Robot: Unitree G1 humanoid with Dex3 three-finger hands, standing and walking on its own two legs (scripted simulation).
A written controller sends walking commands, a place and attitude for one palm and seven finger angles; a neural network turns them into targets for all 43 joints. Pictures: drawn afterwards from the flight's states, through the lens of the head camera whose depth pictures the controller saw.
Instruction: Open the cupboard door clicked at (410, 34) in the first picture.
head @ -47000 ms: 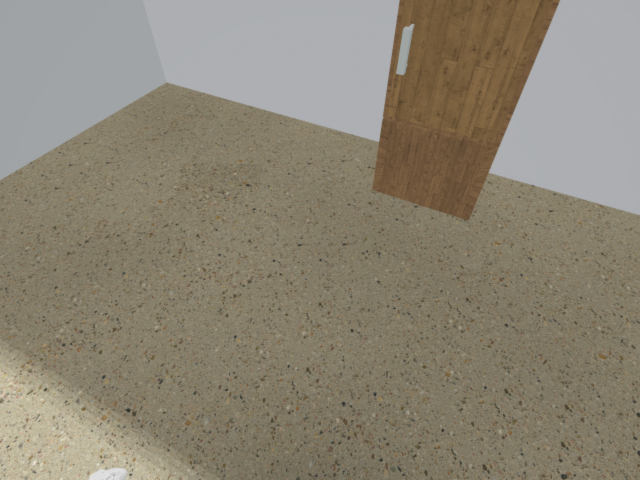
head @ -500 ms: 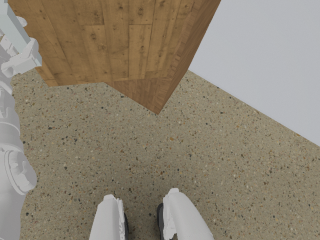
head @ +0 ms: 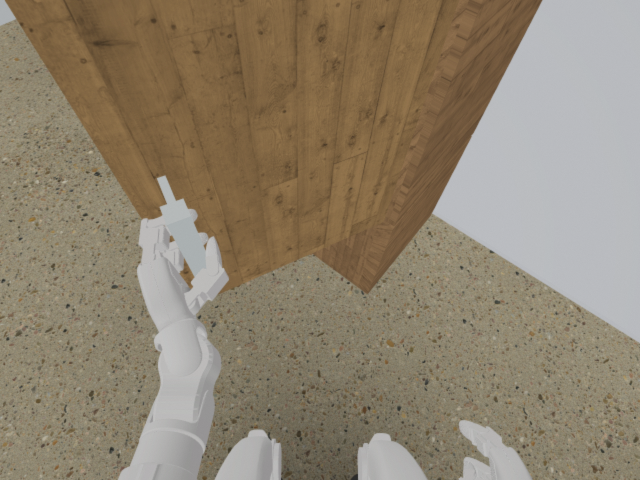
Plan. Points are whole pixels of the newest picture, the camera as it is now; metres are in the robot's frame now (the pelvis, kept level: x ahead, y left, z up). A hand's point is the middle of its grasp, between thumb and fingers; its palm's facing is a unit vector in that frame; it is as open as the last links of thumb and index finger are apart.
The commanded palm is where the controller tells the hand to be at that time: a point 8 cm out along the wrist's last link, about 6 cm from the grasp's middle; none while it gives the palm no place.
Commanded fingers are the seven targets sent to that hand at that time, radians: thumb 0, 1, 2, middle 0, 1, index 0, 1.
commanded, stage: pull the door open along its arc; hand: left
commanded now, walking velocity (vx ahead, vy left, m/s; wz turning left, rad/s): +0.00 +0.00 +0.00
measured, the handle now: (185, 231) +0.41 +0.19 +0.03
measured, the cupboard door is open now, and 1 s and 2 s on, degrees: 67 84 85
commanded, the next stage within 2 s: open thumb and fingers to let go in 0.22 s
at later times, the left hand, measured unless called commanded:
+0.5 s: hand (277, 326) +0.29 +0.06 +0.02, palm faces +0.47 -0.88 -0.02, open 6.9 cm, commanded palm +0.24 +0.11 +0.02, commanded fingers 0.00 0.20 0.60 -0.35 -1.27 -0.35 -1.27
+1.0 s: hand (278, 323) +0.30 +0.06 +0.02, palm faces +0.45 -0.90 +0.00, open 14.3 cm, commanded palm +0.25 +0.10 +0.02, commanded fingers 0.00 -0.50 0.30 -0.19 -0.55 -0.19 -0.55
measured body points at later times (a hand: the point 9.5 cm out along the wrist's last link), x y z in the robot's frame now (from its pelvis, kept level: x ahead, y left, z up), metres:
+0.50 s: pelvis -0.01 -0.06 -0.01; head +0.06 -0.06 +0.44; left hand +0.26 +0.11 +0.02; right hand +0.18 -0.26 -0.12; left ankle +0.00 +0.09 -0.65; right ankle +0.01 -0.12 -0.65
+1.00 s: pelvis -0.02 -0.05 +0.00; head +0.06 -0.05 +0.44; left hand +0.27 +0.11 +0.02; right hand +0.16 -0.27 -0.12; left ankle +0.00 +0.09 -0.65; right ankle +0.01 -0.12 -0.65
